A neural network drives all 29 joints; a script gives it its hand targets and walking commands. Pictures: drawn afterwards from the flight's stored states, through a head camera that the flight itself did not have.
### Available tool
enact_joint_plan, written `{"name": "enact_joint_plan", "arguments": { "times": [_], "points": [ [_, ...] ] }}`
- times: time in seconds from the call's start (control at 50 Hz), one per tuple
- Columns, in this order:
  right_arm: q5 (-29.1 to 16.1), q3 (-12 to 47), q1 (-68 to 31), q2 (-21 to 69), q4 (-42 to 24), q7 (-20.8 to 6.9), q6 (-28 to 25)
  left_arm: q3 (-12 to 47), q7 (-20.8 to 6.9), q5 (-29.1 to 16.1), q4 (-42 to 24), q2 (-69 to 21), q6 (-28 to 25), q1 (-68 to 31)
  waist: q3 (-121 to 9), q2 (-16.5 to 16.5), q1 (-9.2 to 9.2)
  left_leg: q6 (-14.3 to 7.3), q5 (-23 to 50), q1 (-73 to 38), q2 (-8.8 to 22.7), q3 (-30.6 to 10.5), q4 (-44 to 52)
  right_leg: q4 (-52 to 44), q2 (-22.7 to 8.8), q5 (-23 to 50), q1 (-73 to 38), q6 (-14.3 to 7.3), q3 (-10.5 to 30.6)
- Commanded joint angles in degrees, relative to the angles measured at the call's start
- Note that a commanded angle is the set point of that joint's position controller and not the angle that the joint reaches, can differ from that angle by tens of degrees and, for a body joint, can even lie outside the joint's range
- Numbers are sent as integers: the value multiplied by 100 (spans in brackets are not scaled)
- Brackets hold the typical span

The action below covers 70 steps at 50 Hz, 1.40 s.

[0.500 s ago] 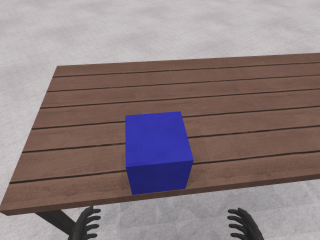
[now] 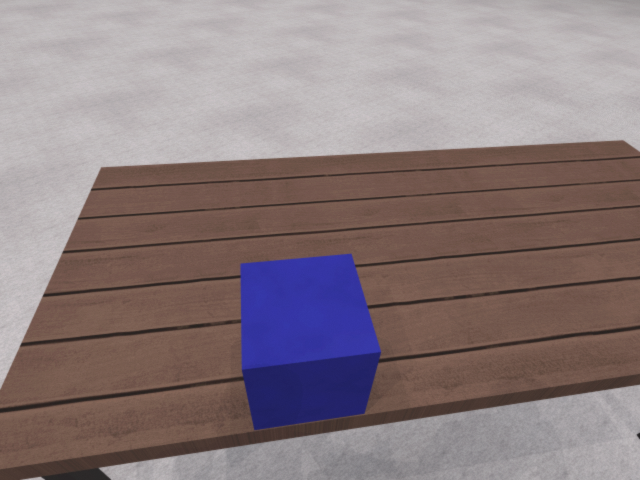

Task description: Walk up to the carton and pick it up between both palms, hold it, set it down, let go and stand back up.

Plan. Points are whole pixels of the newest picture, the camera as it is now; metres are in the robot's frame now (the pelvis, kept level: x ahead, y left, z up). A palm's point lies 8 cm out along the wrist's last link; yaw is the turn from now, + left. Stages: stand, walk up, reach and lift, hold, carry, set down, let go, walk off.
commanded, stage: stand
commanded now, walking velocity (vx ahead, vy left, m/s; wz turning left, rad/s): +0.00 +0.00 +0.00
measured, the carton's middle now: (303, 340) +0.35 +0.04 -0.03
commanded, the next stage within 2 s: none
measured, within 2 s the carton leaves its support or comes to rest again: neither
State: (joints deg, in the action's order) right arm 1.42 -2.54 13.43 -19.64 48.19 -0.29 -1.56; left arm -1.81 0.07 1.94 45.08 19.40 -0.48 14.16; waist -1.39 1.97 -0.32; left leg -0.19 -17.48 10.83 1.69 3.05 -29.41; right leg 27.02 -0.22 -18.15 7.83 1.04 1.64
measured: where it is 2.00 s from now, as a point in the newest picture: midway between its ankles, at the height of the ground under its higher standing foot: outside the picture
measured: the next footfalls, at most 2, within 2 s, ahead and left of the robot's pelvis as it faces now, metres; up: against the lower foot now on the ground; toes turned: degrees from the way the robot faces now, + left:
none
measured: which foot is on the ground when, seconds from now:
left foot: down 0.00-1.00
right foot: down 0.00-1.00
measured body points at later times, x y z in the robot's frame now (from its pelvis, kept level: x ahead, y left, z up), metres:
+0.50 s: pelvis -0.04 -0.01 +0.01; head -0.05 -0.01 +0.46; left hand +0.03 +0.29 -0.12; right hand +0.03 -0.30 -0.12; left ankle -0.02 +0.11 -0.74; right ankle -0.04 -0.13 -0.74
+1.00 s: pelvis -0.03 -0.02 +0.01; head -0.04 -0.01 +0.46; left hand +0.02 +0.28 -0.13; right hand +0.04 -0.31 -0.12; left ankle -0.02 +0.11 -0.74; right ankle -0.04 -0.13 -0.74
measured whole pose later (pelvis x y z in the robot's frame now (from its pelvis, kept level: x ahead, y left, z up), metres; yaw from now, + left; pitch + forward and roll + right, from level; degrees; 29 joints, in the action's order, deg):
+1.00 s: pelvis -0.03 -0.02 +0.01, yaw +1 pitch -3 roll +0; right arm 0.6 0.5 9.0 -19.4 62.9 -0.7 -0.8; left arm 0.0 -0.5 0.5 63.6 19.2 -1.1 9.0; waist 2.3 -0.1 0.2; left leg 1.0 -11.0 8.5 2.4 1.8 -22.7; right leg 21.2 0.7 -12.5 5.6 -0.2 0.4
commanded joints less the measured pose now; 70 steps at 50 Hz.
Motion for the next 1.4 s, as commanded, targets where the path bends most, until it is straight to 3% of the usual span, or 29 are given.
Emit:
{"name": "enact_joint_plan", "arguments": {
  "times": [0.0,0.04,0.08,0.14,0.18,0.22,0.32,0.4,0.42,0.44,0.5,0.56,0.6,0.62,0.7,0.84,0.88,0.92,0.96,1.02,1.04,1.08,1.12,1.22,1.24,1.32,1.34,1.36,1.38],
  "points": [
    [-13,-130,-345,-1020,-328,-41,-98,-226,37,-23,-184,1099,-184,-381,-242,-447,-1,-192,2246,-336,475,-345,384,-331,-507,2155,42,-309,263],
    [21,-181,-322,-1194,-130,92,-61,-183,87,8,-7,1158,-131,-489,61,-286,-37,-328,2446,-419,552,-499,571,-324,-474,2004,350,-397,218],
    [10,-193,-44,-1308,-4,45,-38,-160,-22,-51,161,1019,-178,-545,-216,-698,-18,-247,2184,-389,475,-369,548,-347,-505,1846,-27,-366,327],
    [-21,-87,-483,-1236,61,72,-65,-89,70,-35,413,1263,-165,-533,-3,-73,63,-292,2052,-534,585,-631,697,-696,-503,1938,208,-314,268],
    [-46,-58,-378,-1329,342,79,-5,-145,67,-47,596,1437,-203,-539,88,-245,105,-279,1928,-375,602,-613,818,-591,-535,1645,84,-356,366],
    [2,-67,-438,-1308,337,82,-36,4,45,-126,703,1121,-182,-550,105,184,103,-225,1472,-372,549,-681,914,-730,-539,1298,221,-328,369],
    [-41,-33,-449,-1327,553,14,-73,-28,78,-140,982,1253,-145,-566,436,-293,4,-230,819,-216,602,-747,1146,-959,-584,777,392,-405,527],
    [-46,-113,-412,-1360,684,25,-37,-28,35,-23,971,1184,-161,-634,541,149,-130,-223,144,-331,555,-697,1132,-1149,-463,263,655,-360,345],
    [6,-41,-337,-1290,771,-32,-54,-80,49,-130,1075,1340,-193,-549,539,150,79,-229,-42,-138,559,-775,1280,-1178,-552,-159,648,-379,495],
    [1,-57,-429,-1271,770,-39,-42,-64,49,-96,1075,1146,-202,-686,588,-469,-75,-212,-238,-102,501,-621,1265,-1239,-537,-83,654,-377,596],
    [-11,-41,-305,-1293,911,-57,5,-91,-31,-70,1201,1511,-147,-634,490,79,-68,-180,-35,-473,451,-623,1190,-1384,-623,-862,912,-359,678],
    [-70,-22,-486,-1220,838,-23,-79,-95,-21,-94,1321,1413,-171,-647,289,-170,0,-227,-23,-202,657,-904,1422,-957,-437,76,352,-345,337],
    [-26,-38,-584,-1471,942,-10,-52,-97,11,-155,1396,1240,-120,-319,475,-853,187,-206,-103,-14,609,-843,1397,-1002,-536,348,329,-377,478],
    [-57,-14,-516,-1376,991,-13,-35,-38,-35,-123,1334,1210,-166,-378,660,-329,152,-218,-114,44,661,-928,1399,-1030,-529,224,466,-455,529],
    [-98,17,-684,-1284,994,5,-50,-86,-3,-135,1334,1274,-125,-576,79,-482,125,-182,405,-242,600,-795,1167,-1086,-633,629,-2,-403,489],
    [-113,54,-305,-1200,1225,55,-16,-77,23,-149,1668,1326,-134,-573,362,-95,-88,-186,916,-363,638,-680,1071,-1140,-704,1075,219,-422,576],
    [-40,19,-474,-1357,1152,27,-23,-78,9,-160,1462,1218,-160,-541,155,-358,112,-213,908,-373,583,-695,1198,-1030,-558,969,36,-318,437],
    [-120,57,-552,-1197,1215,17,-20,-32,13,-138,1613,1414,-178,-579,433,116,34,-172,1074,-442,699,-734,1102,-1085,-586,1173,359,-280,432],
    [-79,15,-647,-1337,1194,75,13,-90,53,-100,1517,1240,-87,-803,360,-430,4,-163,1263,-409,610,-521,1028,-1108,-611,1471,208,-294,422],
    [-111,-5,-725,-1360,1279,28,-6,-32,94,-163,1619,1287,-141,-659,524,-78,75,-126,1378,-576,663,-669,1200,-1230,-631,1566,326,-304,372],
    [-127,-54,-615,-1402,1216,54,6,-62,75,-174,1607,1263,-169,-665,187,-416,44,-153,1478,-642,647,-615,1042,-1253,-664,1567,69,-307,548],
    [-153,47,-704,-1310,1188,85,19,-82,55,-173,1573,1337,-183,-791,218,137,43,-158,1609,-727,693,-679,1088,-1212,-590,1597,73,-311,385],
    [-124,-33,-700,-1380,1208,91,31,-58,68,-131,1520,1050,-180,-809,-25,-319,-16,-180,1586,-791,678,-569,1064,-1156,-723,1861,-159,-316,445],
    [-68,57,-784,-1231,1189,63,13,-43,93,-74,1590,1197,-176,-926,5,-84,-33,-163,1534,-737,685,-695,1175,-1302,-664,1632,-252,-258,415],
    [-106,34,-779,-1258,1222,78,57,-28,79,-90,1581,1272,-183,-902,63,-360,-39,-174,1581,-687,713,-602,1151,-1255,-691,1788,-138,-301,507],
    [-81,58,-746,-1286,1192,75,0,-40,56,-199,1639,1247,-138,-1095,272,143,-64,-62,1374,-522,680,-684,1313,-1344,-600,1308,30,-290,351],
    [-55,6,-855,-1392,1285,87,-6,-9,54,-171,1539,1102,-155,-911,223,-306,67,-91,1048,-439,651,-643,1260,-1375,-662,1433,-78,-296,430],
    [-96,125,-856,-1016,1284,49,1,-74,70,-163,1691,1376,-138,-1030,164,-210,-84,-79,1168,-547,635,-701,1393,-1212,-572,1378,-63,-267,313],
    [-16,144,-960,-1140,1263,66,23,-46,71,-162,1645,1267,-126,-992,190,-162,54,-185,1255,-465,705,-655,1250,-1295,-635,1382,-137,-328,397]
  ]
}}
